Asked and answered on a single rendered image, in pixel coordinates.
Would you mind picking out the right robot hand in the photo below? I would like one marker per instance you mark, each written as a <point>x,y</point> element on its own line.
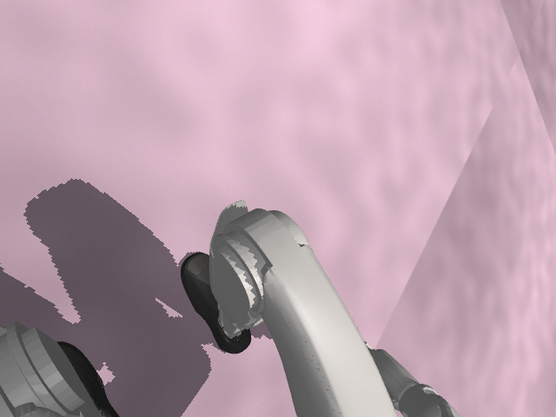
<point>395,377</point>

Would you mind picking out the right robot foot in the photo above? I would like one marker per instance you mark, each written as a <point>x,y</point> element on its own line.
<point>195,279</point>

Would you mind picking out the left robot foot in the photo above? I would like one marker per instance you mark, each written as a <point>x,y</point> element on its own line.
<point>89,377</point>

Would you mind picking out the right robot arm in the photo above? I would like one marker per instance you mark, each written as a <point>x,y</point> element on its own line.
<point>423,401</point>

